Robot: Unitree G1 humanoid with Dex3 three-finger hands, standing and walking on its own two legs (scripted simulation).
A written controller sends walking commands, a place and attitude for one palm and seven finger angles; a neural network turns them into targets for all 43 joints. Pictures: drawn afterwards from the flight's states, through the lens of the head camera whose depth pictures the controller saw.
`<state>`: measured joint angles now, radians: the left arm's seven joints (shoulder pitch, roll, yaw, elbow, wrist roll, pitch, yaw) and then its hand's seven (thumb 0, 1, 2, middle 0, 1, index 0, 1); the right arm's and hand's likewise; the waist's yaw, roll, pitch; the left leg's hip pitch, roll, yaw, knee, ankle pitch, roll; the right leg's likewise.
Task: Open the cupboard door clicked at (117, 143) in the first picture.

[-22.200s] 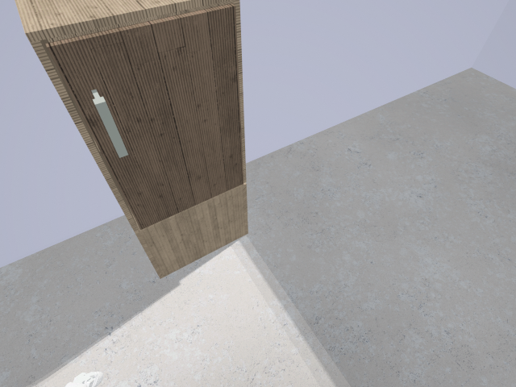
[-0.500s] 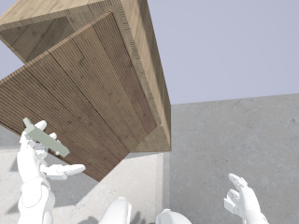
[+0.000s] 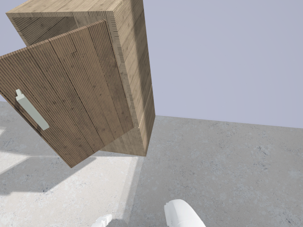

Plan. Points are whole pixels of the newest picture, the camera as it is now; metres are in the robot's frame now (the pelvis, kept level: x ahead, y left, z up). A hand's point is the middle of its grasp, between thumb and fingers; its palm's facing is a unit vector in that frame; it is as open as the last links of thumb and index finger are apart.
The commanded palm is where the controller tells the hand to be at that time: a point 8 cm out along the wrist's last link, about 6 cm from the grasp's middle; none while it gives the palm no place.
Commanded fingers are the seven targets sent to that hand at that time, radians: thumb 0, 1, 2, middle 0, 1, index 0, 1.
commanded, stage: relax the arm and regain balance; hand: left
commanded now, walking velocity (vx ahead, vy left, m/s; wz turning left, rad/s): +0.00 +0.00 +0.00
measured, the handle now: (32, 110) +0.47 +0.38 +0.07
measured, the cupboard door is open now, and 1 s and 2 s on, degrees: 49 49 49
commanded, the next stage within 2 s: stand and wait in 0.70 s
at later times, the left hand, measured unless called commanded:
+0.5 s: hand out of the picture +0.05 +0.05 -0.11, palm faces +0.03 -0.97 -0.24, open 16.3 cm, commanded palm none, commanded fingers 0.00 -0.50 0.30 -0.15 -0.30 -0.15 -0.30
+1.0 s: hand out of the picture +0.04 +0.05 -0.12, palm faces +0.00 -0.98 -0.18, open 16.4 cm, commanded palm none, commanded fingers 0.00 -0.50 0.30 -0.15 -0.30 -0.15 -0.30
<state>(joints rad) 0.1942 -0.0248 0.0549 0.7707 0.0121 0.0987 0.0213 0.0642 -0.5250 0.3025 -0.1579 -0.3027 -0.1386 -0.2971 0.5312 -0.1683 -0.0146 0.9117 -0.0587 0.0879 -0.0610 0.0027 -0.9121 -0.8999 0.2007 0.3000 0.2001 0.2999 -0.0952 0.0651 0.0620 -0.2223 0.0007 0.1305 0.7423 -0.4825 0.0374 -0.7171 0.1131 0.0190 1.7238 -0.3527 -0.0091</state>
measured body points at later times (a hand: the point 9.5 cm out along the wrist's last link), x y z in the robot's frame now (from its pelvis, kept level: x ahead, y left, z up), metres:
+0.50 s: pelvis -0.07 -0.12 +0.03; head -0.08 -0.16 +0.48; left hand +0.05 +0.10 -0.09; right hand -0.11 -0.34 -0.14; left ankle -0.09 +0.02 -0.71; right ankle -0.03 -0.18 -0.71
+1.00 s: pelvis -0.08 -0.10 +0.03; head -0.08 -0.12 +0.48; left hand +0.04 +0.10 -0.11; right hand -0.22 -0.28 -0.13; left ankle -0.09 +0.02 -0.71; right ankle -0.03 -0.17 -0.71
